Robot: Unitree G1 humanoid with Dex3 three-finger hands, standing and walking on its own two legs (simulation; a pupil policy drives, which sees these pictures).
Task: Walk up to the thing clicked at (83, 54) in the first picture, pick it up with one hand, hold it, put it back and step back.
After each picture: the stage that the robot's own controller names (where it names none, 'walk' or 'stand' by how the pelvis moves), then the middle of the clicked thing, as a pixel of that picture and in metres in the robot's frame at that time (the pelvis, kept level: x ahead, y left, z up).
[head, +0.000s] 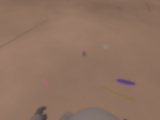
stand; (83, 53) +1.30 +0.07 -0.72
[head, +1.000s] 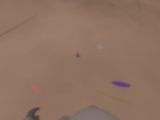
walk; (77, 54) +1.16 +0.11 -0.72
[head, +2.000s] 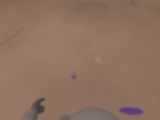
walk; (73, 75) +0.70 +0.15 -0.70
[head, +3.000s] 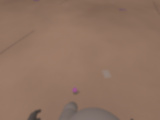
walk; (74, 91) +0.44 +0.17 -0.70
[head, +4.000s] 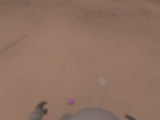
stand; (70, 101) +0.33 +0.16 -0.72
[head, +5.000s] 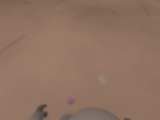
stand; (70, 100) +0.32 +0.18 -0.73
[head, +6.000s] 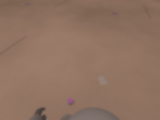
stand; (70, 101) +0.32 +0.18 -0.73
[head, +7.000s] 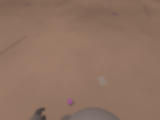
stand; (70, 102) +0.32 +0.18 -0.73
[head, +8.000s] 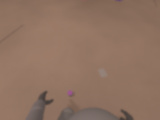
go down; (70, 93) +0.34 +0.17 -0.71
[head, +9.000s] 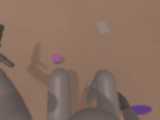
go down; (57, 59) +0.42 +0.20 -0.29
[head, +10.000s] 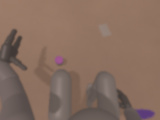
close in; (59, 61) +0.41 +0.19 -0.30
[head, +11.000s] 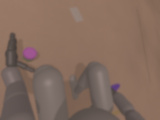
close in; (29, 55) +0.41 +0.23 -0.23
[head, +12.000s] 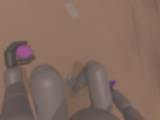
close; (23, 54) +0.40 +0.24 -0.23
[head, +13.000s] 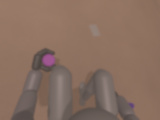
lift; (47, 61) +0.35 +0.24 -0.13
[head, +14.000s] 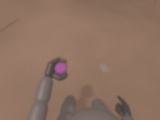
lift; (61, 72) +0.32 +0.17 +0.03
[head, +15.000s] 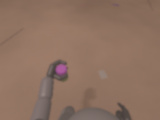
hold; (62, 73) +0.32 +0.17 +0.02
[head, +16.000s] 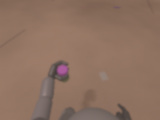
hold; (63, 74) +0.32 +0.17 +0.01
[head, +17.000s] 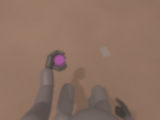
crouch; (60, 63) +0.39 +0.17 -0.06
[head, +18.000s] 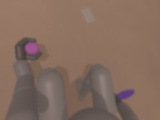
lower; (33, 51) +0.42 +0.25 -0.18
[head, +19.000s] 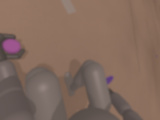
lower; (12, 49) +0.43 +0.27 -0.23
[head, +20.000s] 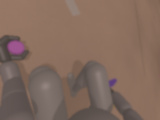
lower; (17, 50) +0.42 +0.27 -0.23
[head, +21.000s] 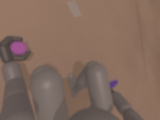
lower; (19, 50) +0.41 +0.27 -0.22
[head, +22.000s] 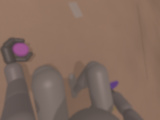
rest; (21, 52) +0.41 +0.26 -0.22
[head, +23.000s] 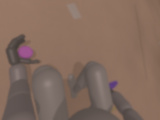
open; (25, 54) +0.40 +0.24 -0.23
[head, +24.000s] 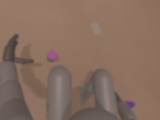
stand; (51, 56) +0.41 +0.21 -0.26
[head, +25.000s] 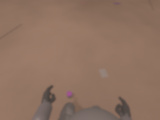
stand; (69, 94) +0.34 +0.15 -0.64
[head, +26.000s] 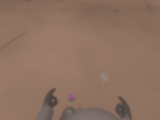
stand; (70, 97) +0.35 +0.16 -0.67
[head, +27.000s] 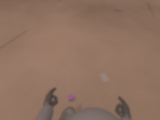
stand; (70, 98) +0.35 +0.16 -0.67
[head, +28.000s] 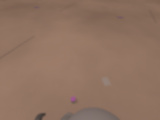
walk; (73, 100) +0.37 +0.15 -0.72
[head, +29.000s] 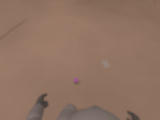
walk; (76, 81) +0.50 +0.11 -0.70
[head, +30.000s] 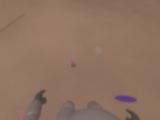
walk; (72, 64) +0.79 +0.18 -0.70
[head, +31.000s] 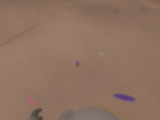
stand; (77, 63) +1.01 +0.18 -0.71
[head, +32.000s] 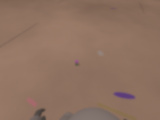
stand; (76, 63) +1.00 +0.18 -0.73
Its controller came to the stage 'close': yes
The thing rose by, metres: 0.72
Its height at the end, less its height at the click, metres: +0.00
